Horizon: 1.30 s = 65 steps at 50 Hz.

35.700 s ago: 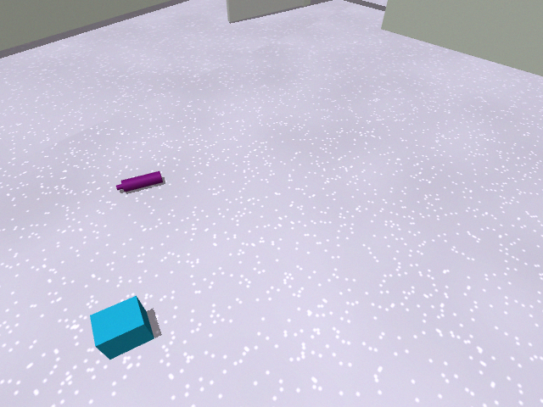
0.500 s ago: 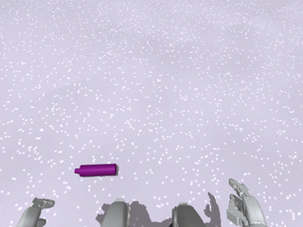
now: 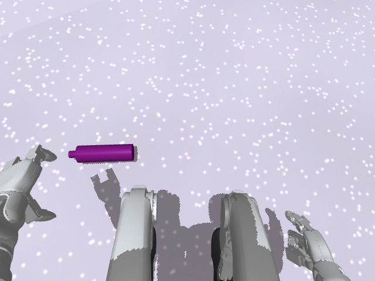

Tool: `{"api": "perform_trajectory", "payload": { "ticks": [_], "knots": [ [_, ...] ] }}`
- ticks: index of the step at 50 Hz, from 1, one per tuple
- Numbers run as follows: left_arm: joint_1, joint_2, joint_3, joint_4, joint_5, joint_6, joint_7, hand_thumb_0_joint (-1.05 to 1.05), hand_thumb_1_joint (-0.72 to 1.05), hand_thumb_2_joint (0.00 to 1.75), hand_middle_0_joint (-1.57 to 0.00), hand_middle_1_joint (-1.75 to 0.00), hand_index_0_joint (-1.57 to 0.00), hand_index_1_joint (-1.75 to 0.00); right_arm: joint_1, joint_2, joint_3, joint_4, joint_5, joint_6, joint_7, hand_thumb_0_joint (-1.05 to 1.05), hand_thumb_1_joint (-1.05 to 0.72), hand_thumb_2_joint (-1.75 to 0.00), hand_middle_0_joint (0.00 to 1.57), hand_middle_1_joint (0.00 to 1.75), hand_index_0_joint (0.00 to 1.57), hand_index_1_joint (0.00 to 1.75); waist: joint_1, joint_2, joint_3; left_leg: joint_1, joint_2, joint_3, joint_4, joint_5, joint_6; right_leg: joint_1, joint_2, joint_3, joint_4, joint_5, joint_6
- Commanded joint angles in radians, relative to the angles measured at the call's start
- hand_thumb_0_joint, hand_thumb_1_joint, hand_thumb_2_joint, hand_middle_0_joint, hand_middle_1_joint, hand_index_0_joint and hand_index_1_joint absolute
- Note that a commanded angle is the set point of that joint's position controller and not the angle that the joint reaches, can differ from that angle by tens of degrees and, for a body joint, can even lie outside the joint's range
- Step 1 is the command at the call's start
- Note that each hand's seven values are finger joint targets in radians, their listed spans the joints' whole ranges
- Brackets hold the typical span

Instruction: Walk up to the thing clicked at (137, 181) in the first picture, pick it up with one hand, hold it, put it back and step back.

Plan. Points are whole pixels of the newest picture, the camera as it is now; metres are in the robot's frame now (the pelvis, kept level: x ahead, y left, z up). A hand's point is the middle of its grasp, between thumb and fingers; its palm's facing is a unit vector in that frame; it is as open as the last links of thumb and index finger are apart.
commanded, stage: rise first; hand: left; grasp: from above
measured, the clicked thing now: (101, 153) +0.45 +0.33 -0.44
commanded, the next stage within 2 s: approach in 1.50 s
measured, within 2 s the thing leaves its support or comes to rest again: neither
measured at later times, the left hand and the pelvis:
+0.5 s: hand (61, 168) +0.35 +0.36 -0.24, palm faces -0.45 -0.18 -0.87, open 14.2 cm; pelvis -0.03 +0.01 -0.11, yaw -3 degrees
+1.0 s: hand (71, 160) +0.39 +0.36 -0.29, palm faces -0.43 -0.08 -0.90, open 14.1 cm; pelvis -0.02 +0.01 -0.14, yaw -5 degrees
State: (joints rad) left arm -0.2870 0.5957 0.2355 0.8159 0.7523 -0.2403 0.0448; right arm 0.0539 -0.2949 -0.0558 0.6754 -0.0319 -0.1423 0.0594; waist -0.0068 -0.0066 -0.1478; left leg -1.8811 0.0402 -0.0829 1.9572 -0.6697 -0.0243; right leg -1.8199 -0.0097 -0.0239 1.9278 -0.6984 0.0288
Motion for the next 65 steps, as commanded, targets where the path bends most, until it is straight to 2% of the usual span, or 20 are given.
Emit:
{"api": "perform_trajectory", "payload": {
  "ticks": [1,3,6,9,11,13,15,17,25,30,32,34,37,41,44,47,51,52,58,65],
  "knots": [
    [-0.191,0.384,0.119,-0.078,0.067,-0.048,0.063,0.0,-0.55,1.04,-0.06,-1.06,-0.05,-1.07,0.138,-0.189,-0.077,-0.056,-0.003,-0.006,-0.005,0.0,-0.88,-0.9,0.2,0.3,0.2,0.3,0.018,0.112,-0.659,0.439,-0.02,0.044,-0.155,0.247,0.045,0.224,0.03,-0.041,-0.165,0.23,-0.053],
    [-0.279,0.402,0.107,-0.063,0.094,-0.062,0.07,0.0,-0.55,1.05,-0.05,-1.04,-0.04,-1.05,0.146,-0.19,-0.075,-0.047,-0.007,0.007,-0.004,0.0,-0.86,-0.89,0.2,0.3,0.2,0.3,0.0,0.13,-0.64,0.384,-0.021,0.046,-0.132,0.168,0.046,0.182,0.03,-0.047,-0.146,0.177,-0.054],
    [-0.33,0.428,0.102,-0.008,0.137,-0.08,0.08,0.0,-0.54,1.05,-0.05,-1.03,-0.04,-1.04,0.154,-0.192,-0.064,-0.03,-0.012,0.026,0.0,0.0,-0.86,-0.89,0.2,0.3,0.2,0.3,-0.002,0.139,-0.596,0.318,-0.021,0.036,-0.115,0.067,0.05,0.121,0.034,-0.064,-0.11,0.098,-0.053],
    [-0.385,0.461,0.103,0.022,0.18,-0.102,0.094,0.0,-0.56,1.06,-0.05,-1.02,-0.03,-1.03,0.169,-0.2,-0.058,-0.024,-0.017,0.044,0.005,0.0,-0.86,-0.89,0.2,0.3,0.2,0.3,-0.006,0.166,-0.604,0.301,-0.02,0.02,-0.093,0.046,0.049,0.071,0.038,-0.082,-0.06,0.086,-0.055],
    [-0.406,0.467,0.095,0.062,0.201,-0.121,0.108,0.0,-0.55,1.05,-0.05,-1.02,-0.04,-1.03,0.164,-0.201,-0.052,-0.017,-0.024,0.054,0.009,0.0,-0.87,-0.89,0.2,0.3,0.2,0.3,-0.013,0.171,-0.559,0.266,-0.021,0.016,-0.076,0.01,0.05,0.034,0.039,-0.089,-0.045,0.059,-0.055],
    [-0.437,0.471,0.086,0.094,0.227,-0.137,0.125,0.0,-0.57,1.06,-0.05,-0.99,-0.03,-1.01,0.167,-0.198,-0.044,-0.006,-0.028,0.064,0.014,0.0,-0.88,-0.9,0.2,0.3,0.2,0.3,-0.027,0.165,-0.545,0.227,-0.027,0.017,-0.045,0.007,0.052,0.01,0.041,-0.093,-0.024,0.053,-0.057],
    [-0.456,0.527,0.113,0.121,0.262,-0.152,0.149,0.0,-0.56,1.05,-0.05,-0.99,-0.04,-1.0,0.172,-0.203,-0.037,0.003,-0.04,0.075,0.019,0.0,-0.88,-0.9,0.2,0.3,0.2,0.3,-0.019,0.166,-0.555,0.218,-0.031,0.027,-0.013,0.045,0.053,0.007,0.041,-0.092,-0.009,0.073,-0.058],
    [-0.465,0.524,0.112,0.164,0.297,-0.164,0.174,0.0,-0.56,1.05,-0.05,-0.97,-0.04,-0.99,0.174,-0.206,-0.035,0.012,-0.047,0.086,0.025,0.0,-0.88,-0.9,0.2,0.3,0.2,0.3,-0.023,0.165,-0.554,0.213,-0.033,0.027,0.011,0.062,0.051,-0.025,0.042,-0.097,0.013,0.082,-0.06],
    [-0.602,0.546,0.074,0.245,0.4,-0.182,0.254,0.0,-0.54,1.02,-0.06,-0.97,-0.06,-0.98,0.166,-0.216,-0.023,0.051,-0.084,0.116,0.038,0.0,-0.89,-0.9,0.2,0.3,0.2,0.3,-0.053,0.241,-0.519,0.19,-0.034,0.019,0.062,0.035,0.045,-0.122,0.039,-0.115,0.084,0.073,-0.059],
    [-0.634,0.559,0.07,0.277,0.445,-0.178,0.291,0.0,-0.53,1.0,-0.07,-0.97,-0.07,-0.97,0.165,-0.22,-0.027,0.07,-0.1,0.131,0.044,0.0,-0.89,-0.9,0.2,0.3,0.2,0.3,-0.054,0.249,-0.555,0.205,-0.035,0.023,0.105,0.085,0.042,-0.148,0.041,-0.121,0.119,0.107,-0.059],
    [-0.67,0.576,0.065,0.296,0.463,-0.18,0.304,0.0,-0.52,0.99,-0.08,-0.97,-0.07,-0.98,0.159,-0.22,-0.023,0.07,-0.109,0.134,0.045,0.0,-0.9,-0.9,0.2,0.3,0.2,0.3,-0.072,0.243,-0.55,0.175,-0.038,0.024,0.119,0.067,0.044,-0.153,0.044,-0.122,0.12,0.094,-0.061],
    [-0.659,0.554,0.053,0.316,0.477,-0.178,0.316,0.0,-0.52,0.99,-0.09,-0.96,-0.08,-0.97,0.157,-0.214,-0.022,0.081,-0.113,0.139,0.046,0.0,-0.9,-0.9,0.2,0.3,0.2,0.3,-0.067,0.247,-0.534,0.172,-0.039,0.029,0.132,0.083,0.046,-0.164,0.043,-0.121,0.132,0.103,-0.059],
    [-0.675,0.578,0.059,0.331,0.499,-0.179,0.331,0.0,-0.51,0.98,-0.09,-0.96,-0.09,-0.97,0.155,-0.217,-0.021,0.087,-0.121,0.141,0.047,0.0,-0.9,-0.9,0.2,0.3,0.2,0.3,-0.07,0.242,-0.553,0.172,-0.038,0.03,0.155,0.111,0.046,-0.16,0.048,-0.125,0.146,0.125,-0.059],
    [-0.691,0.572,0.053,0.35,0.513,-0.182,0.35,0.0,-0.51,0.98,-0.1,-0.96,-0.09,-0.96,0.144,-0.215,-0.017,0.09,-0.132,0.146,0.05,0.0,-0.9,-0.9,0.2,0.3,0.2,0.3,-0.087,0.238,-0.54,0.143,-0.039,0.033,0.18,0.112,0.049,-0.171,0.05,-0.126,0.162,0.129,-0.055],
    [-0.678,0.583,0.063,0.369,0.516,-0.178,0.361,0.0,-0.52,0.98,-0.08,-0.99,-0.08,-0.99,0.14,-0.213,-0.014,0.094,-0.137,0.146,0.05,0.0,-0.9,-0.9,0.2,0.3,0.2,0.3,-0.075,0.246,-0.538,0.147,-0.039,0.036,0.193,0.133,0.051,-0.166,0.05,-0.124,0.169,0.145,-0.055],
    [-0.696,0.585,0.066,0.357,0.512,-0.176,0.371,0.0,-0.52,0.98,-0.08,-1.0,-0.08,-0.99,0.145,-0.213,-0.011,0.094,-0.143,0.147,0.053,0.0,-0.9,-0.9,0.2,0.3,0.2,0.3,-0.086,0.257,-0.563,0.15,-0.039,0.033,0.2,0.149,0.049,-0.163,0.053,-0.129,0.184,0.163,-0.056],
    [-0.694,0.595,0.076,0.361,0.507,-0.167,0.372,0.0,-0.54,1.0,-0.07,-1.01,-0.07,-1.01,0.154,-0.218,-0.013,0.095,-0.151,0.15,0.056,0.0,-0.9,-0.9,0.2,0.3,0.2,0.3,-0.09,0.258,-0.577,0.166,-0.034,0.03,0.216,0.188,0.051,-0.154,0.052,-0.13,0.196,0.193,-0.052],
    [-0.679,0.576,0.068,0.367,0.51,-0.163,0.371,0.0,-0.55,1.0,-0.06,-1.02,-0.06,-1.02,0.16,-0.213,-0.009,0.097,-0.151,0.151,0.056,0.0,-0.9,-0.9,0.2,0.3,0.2,0.3,-0.088,0.256,-0.574,0.168,-0.035,0.027,0.213,0.194,0.05,-0.157,0.054,-0.131,0.196,0.196,-0.054],
    [-0.673,0.592,0.079,0.369,0.502,-0.163,0.369,0.0,-0.56,1.01,-0.06,-1.03,-0.06,-1.03,0.154,-0.213,-0.005,0.095,-0.153,0.155,0.059,0.0,-0.9,-0.9,0.2,0.3,0.2,0.3,-0.086,0.26,-0.563,0.142,-0.034,0.027,0.222,0.174,0.049,-0.153,0.056,-0.13,0.203,0.184,-0.055],
    [-0.684,0.61,0.092,0.385,0.506,-0.175,0.376,0.0,-0.55,1.01,-0.06,-1.03,-0.06,-1.03,0.164,-0.221,-0.001,0.096,-0.159,0.16,0.062,0.0,-0.9,-0.9,0.2,0.3,0.2,0.3,-0.103,0.239,-0.558,0.11,-0.035,0.028,0.249,0.183,0.052,-0.134,0.06,-0.129,0.202,0.205,-0.053]
  ]
}}
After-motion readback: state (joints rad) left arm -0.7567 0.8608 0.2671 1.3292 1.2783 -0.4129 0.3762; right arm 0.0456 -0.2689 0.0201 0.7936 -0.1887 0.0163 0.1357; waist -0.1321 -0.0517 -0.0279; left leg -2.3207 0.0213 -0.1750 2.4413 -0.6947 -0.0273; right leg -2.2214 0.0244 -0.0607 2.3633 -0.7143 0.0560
